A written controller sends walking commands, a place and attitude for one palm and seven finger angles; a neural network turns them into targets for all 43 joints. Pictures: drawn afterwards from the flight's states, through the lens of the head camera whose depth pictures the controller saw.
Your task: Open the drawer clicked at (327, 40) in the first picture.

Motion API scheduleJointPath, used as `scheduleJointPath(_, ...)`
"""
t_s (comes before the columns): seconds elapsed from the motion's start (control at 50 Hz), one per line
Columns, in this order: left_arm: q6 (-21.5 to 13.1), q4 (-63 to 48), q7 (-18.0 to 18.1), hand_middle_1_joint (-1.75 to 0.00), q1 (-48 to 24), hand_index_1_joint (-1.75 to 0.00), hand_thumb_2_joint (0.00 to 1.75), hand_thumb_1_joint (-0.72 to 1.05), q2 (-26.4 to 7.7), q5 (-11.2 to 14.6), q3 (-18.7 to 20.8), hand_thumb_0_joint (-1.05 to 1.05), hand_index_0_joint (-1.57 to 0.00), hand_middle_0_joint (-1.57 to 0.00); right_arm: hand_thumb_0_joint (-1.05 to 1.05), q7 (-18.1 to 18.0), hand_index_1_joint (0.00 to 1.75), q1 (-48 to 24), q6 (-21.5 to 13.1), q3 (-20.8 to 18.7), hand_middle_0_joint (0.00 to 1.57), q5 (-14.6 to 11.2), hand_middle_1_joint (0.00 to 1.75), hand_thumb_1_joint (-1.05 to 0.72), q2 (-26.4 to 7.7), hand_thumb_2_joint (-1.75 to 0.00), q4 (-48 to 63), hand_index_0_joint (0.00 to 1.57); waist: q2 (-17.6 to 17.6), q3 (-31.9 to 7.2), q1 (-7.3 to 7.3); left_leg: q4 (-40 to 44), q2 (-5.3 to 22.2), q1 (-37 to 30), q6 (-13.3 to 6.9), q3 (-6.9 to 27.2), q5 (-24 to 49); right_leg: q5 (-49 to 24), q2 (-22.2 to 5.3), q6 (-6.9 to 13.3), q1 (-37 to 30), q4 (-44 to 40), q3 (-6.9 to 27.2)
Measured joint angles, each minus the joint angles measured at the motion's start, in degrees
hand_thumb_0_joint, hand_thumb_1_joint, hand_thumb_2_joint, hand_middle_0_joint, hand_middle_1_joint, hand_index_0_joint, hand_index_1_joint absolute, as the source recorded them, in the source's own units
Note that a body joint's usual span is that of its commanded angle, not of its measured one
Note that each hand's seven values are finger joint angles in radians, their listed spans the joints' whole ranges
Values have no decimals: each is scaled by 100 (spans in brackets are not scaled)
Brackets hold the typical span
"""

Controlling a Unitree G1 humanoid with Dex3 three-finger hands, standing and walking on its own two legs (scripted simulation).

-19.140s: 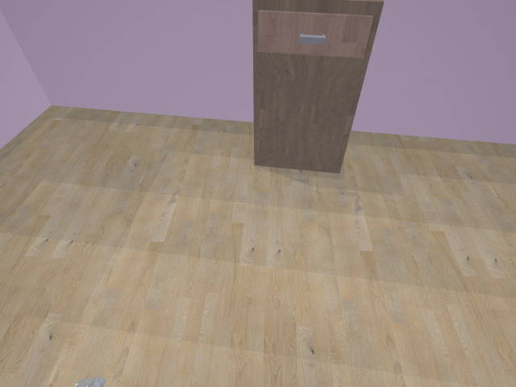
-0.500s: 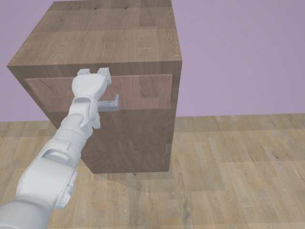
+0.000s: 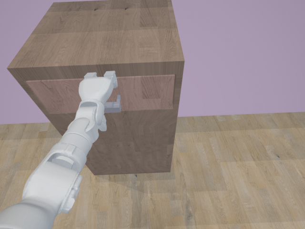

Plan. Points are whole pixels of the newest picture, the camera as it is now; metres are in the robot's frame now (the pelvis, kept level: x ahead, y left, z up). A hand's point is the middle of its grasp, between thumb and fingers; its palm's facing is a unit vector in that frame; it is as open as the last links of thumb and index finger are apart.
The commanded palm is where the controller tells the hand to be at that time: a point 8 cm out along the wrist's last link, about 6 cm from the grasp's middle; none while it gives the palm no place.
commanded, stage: re-aim the fingers above the handle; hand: left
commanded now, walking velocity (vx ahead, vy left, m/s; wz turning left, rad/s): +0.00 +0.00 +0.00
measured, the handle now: (105, 102) +0.51 +0.15 +0.01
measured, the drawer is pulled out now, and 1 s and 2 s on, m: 0.00 0.00 0.00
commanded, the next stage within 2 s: lower the fingers behind the handle in 0.60 s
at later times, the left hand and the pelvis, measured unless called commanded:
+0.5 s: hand (99, 102) +0.46 +0.14 +0.07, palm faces +0.00 -0.03 -1.00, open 13.8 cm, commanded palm +0.44 +0.15 +0.13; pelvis +0.00 -0.01 +0.00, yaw +1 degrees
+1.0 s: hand (102, 106) +0.46 +0.14 +0.05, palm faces -0.01 -0.03 -1.00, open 13.8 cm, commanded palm +0.44 +0.15 +0.10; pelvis +0.00 -0.01 +0.00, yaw +0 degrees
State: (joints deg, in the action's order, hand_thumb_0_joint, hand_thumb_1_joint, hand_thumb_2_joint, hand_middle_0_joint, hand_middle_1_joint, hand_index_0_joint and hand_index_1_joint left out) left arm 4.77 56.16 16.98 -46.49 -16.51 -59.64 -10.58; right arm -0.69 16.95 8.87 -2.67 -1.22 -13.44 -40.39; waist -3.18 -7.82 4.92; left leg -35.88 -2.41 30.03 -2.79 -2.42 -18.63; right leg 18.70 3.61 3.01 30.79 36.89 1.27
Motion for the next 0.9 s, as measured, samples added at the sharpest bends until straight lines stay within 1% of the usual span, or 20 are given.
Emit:
scheduleJointPath(0.1, 44, -31, -127, -122, 24, -123, 30, -49, -56, 25, 40, 0, -35, -36, 1, -46, 30, -19, 8, 40, 20, -22, 30, -91, 24, -90, 63, 20, 14, 7, -3, 103, 5, -124, 6, -18, 38, -33, 6, 5, -106, -78, 23)
scheduleJointPath(0.3, -45, -206, -323, -120, 136, -121, 30, -49, -143, 86, -164, 0, -32, -33, 1, -59, 30, -37, -26, 5, 20, -47, 30, -91, -55, -90, 113, 20, 72, 30, -92, 129, 2, -208, 35, 67, 57, -35, 1, 35, -224, -129, -59)
scheduleJointPath(0.36, -134, -287, -328, -120, 178, -121, 30, -49, -135, 85, -210, 0, -32, -33, 1, -60, 30, -67, -47, -21, 20, -38, 30, -91, -81, -90, 112, 20, 79, 50, -105, 106, -4, -194, 40, 90, 51, -23, -4, 42, -218, -110, -83)
scheduleJointPath(0.44, -204, -324, -241, -120, 171, -121, 30, -49, -107, 68, -216, 0, -32, -32, 1, -61, 30, -119, -63, -30, 20, -25, 30, -91, -88, -90, 81, 20, 83, 56, -104, 78, -5, -164, 47, 102, 41, -8, -6, 48, -191, -81, -97)
scheduleJointPath(0.48, -183, -262, -186, -120, 129, -121, 30, -49, -110, 50, -148, 0, -32, -32, 1, -67, 30, -157, -58, -3, 20, -24, 30, -91, -83, -90, 62, 20, 88, 55, -86, 69, 1, -144, 52, 94, 37, -4, 0, 52, -166, -66, -91)
scheduleJointPath(0.56, -20, -50, -148, -120, -37, -121, 30, -49, -178, 48, -125, 0, -32, -33, 0, -78, 30, -178, -57, 36, 20, -37, 30, -91, -60, -90, 65, 20, 78, 61, -39, 59, 11, -90, 61, 90, 38, -8, 10, 59, -108, -54, -88)
scheduleJointPath(0.68, -5, -26, -314, -122, -98, -124, 30, -49, -189, 107, -123, 0, -34, -35, 0, -88, 30, -70, -23, 53, 20, -42, 30, -91, -39, -90, 50, 20, 56, 35, -52, 93, 14, -100, 69, 100, 52, -19, 13, 67, -119, -87, -96)
scheduleJointPath(0.8, -157, -80, -403, -121, 32, -122, 30, -49, -184, 110, -137, 0, -33, -33, 1, -68, 30, 22, -18, 31, 20, -37, 30, -91, -36, -90, 68, 20, 57, 19, -44, 79, 23, -92, 76, 97, 41, -11, 22, 77, -109, -75, -94)
scheduleJointPath(0.84, -243, -123, -354, -120, 108, -122, 30, -49, -157, 87, -125, 0, -32, -33, 1, -57, 30, 37, -30, 15, 20, -27, 30, -91, -41, -90, 77, 20, 60, 18, -45, 51, 26, -58, 77, 91, 30, -3, 25, 78, -74, -47, -90)
scheduleJointPath(0.9, -347, -141, -188, -120, 196, -121, 30, -49, -119, 19, -62, 0, -32, -33, 1, -49, 30, 27, -62, -1, 20, -6, 30, -91, -46, -90, 65, 20, 65, 20, -33, -5, 33, 12, 77, 79, 9, 12, 31, 79, -1, 7, -82)
